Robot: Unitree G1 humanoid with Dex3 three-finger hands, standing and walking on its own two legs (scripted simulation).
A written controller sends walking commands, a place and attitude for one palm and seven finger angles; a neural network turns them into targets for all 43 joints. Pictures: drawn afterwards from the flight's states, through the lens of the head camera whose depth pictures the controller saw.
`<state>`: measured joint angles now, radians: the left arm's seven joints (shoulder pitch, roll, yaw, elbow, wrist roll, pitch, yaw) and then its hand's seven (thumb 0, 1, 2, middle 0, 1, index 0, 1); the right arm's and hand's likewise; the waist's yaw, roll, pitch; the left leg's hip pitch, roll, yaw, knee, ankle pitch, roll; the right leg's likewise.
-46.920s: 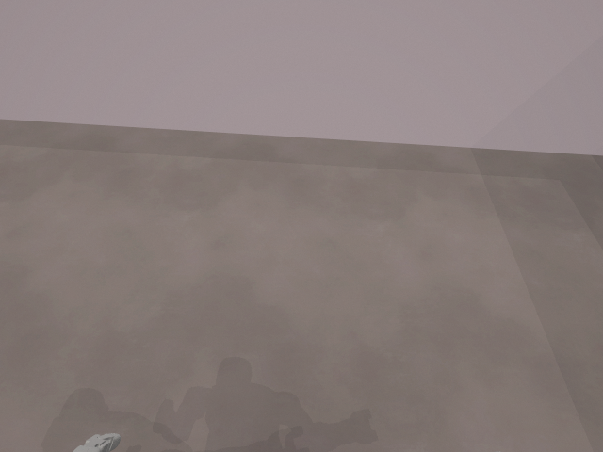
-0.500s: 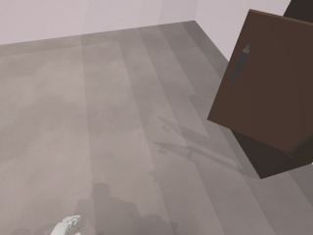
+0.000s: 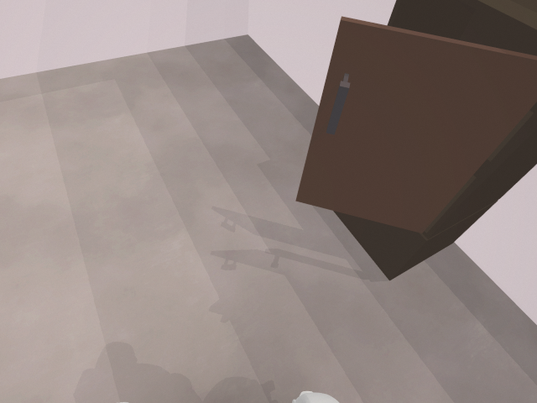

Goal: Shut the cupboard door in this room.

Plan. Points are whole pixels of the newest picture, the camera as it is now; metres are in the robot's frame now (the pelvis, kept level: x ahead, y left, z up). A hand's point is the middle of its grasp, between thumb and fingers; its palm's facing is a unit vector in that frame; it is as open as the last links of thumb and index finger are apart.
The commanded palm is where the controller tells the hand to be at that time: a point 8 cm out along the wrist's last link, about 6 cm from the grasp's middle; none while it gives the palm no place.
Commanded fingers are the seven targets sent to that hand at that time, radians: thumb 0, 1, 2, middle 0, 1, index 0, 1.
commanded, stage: turn to face it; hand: left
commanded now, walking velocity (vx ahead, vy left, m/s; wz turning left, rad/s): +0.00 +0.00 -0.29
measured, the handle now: (338, 104) +0.73 -0.12 +0.02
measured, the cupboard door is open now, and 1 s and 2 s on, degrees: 46 46 46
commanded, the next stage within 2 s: take the last steps up to it in 0.16 s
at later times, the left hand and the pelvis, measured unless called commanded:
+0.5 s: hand out of the picture +0.11 +0.15 -0.16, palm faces -0.12 -0.98 -0.18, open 7.4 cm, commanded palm none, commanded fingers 0.00 0.90 0.90 -0.20 -0.30 -0.20 -0.30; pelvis +0.02 -0.03 +0.00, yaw -8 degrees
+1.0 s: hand (260, 313) +0.30 +0.02 -0.17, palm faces -0.29 -0.94 -0.19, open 7.4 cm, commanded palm none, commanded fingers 0.00 0.90 0.90 -0.20 -0.30 -0.20 -0.30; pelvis +0.14 -0.13 -0.01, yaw -14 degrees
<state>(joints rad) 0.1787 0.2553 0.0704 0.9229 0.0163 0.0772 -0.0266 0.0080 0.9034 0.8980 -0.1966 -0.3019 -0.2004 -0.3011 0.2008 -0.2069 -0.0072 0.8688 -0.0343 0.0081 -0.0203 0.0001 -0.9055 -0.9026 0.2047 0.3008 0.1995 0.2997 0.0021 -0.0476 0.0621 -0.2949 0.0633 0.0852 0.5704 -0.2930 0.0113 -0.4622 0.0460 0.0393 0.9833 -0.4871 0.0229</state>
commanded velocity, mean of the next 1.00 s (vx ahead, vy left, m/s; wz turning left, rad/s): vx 0.21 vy -0.09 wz -0.15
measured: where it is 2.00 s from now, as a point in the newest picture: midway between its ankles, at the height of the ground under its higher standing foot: outside the picture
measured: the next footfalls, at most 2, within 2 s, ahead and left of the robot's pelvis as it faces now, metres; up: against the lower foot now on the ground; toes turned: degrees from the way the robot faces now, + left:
right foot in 0.24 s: +0.02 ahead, -0.14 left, +0.00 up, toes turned -8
left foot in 0.56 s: +0.10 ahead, +0.08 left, +0.00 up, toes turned -2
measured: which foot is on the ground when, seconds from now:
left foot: down 0.00-0.24, up 0.26-0.54, down 0.56-0.96, up 0.98-1.00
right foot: up 0.00-0.22, down 0.24-0.56, up 0.58-0.94, down 0.96-1.00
